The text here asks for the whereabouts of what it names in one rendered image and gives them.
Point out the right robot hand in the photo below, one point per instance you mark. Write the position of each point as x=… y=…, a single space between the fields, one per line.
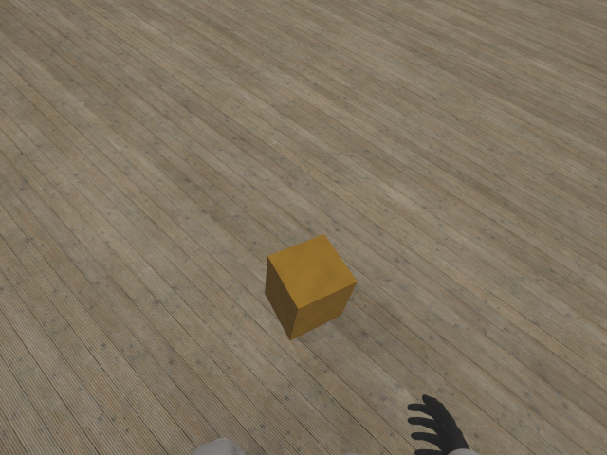
x=449 y=437

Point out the carton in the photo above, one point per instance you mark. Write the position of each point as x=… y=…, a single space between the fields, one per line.
x=307 y=285

